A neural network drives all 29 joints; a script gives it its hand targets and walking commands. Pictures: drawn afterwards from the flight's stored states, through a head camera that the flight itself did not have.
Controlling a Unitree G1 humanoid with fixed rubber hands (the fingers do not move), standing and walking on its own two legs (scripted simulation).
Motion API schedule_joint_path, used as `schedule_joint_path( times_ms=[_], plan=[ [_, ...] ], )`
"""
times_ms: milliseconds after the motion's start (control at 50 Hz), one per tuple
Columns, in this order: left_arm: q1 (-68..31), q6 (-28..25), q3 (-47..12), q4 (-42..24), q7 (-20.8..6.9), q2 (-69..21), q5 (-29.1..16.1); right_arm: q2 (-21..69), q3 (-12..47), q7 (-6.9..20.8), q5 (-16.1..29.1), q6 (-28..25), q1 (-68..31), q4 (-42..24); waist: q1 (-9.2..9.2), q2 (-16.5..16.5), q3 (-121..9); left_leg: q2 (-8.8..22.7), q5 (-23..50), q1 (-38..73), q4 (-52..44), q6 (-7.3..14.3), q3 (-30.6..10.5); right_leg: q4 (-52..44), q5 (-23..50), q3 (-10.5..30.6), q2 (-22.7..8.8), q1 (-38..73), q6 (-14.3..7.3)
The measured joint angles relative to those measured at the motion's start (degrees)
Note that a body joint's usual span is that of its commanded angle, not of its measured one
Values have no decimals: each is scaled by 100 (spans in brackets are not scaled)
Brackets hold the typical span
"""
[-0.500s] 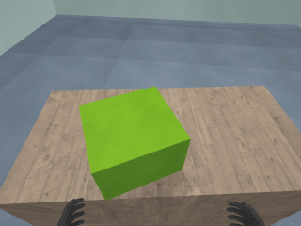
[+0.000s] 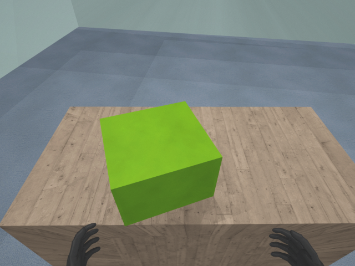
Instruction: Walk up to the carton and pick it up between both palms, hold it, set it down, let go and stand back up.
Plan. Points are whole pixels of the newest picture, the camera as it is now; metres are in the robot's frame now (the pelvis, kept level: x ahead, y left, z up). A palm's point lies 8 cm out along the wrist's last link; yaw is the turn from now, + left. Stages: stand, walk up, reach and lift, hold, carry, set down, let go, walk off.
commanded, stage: reach and lift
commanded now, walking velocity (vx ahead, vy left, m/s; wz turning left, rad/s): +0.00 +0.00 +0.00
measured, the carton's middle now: (157, 158) +0.42 +0.12 +0.01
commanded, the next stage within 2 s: none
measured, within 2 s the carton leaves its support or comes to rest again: neither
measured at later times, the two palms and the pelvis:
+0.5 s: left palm (75, 240) +0.18 +0.25 +0.02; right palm (298, 231) +0.24 -0.21 +0.01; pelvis -0.02 +0.01 +0.00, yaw -1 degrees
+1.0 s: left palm (69, 211) +0.22 +0.27 +0.06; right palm (282, 191) +0.30 -0.19 +0.05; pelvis -0.03 +0.02 +0.01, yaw -1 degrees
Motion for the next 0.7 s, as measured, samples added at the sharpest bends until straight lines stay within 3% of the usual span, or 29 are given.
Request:
schedule_joint_path(
  times_ms=[220, 380, 540, 700],
  plan=[
    [-745, 641, -11, -191, 250, -26, -119, 14, -182, -10, 79, 526, -569, -213, 76, -89, -27, -25, 89, -236, 101, 14, 14, 321, -8, 62, -12, -356, -6],
    [-1096, 1176, 135, -557, 228, -27, -81, -37, -281, -131, 70, 970, -987, -515, 114, -58, 100, -20, 236, -154, -149, 21, 32, 53, 169, 114, 13, -283, 14],
    [-1229, 1452, 259, -934, 216, 20, -39, -185, -218, -237, 78, 1204, -1348, -825, 46, 33, 213, -8, 292, -206, -240, 51, -11, -231, 330, 111, 43, -239, 50],
    [-1529, 1770, 272, -1130, 213, 34, -66, -269, -291, -266, 87, 1502, -1727, -910, 92, 71, 297, -9, 344, -220, -332, 91, 16, -423, 455, 170, 52, -222, 83]
  ],
)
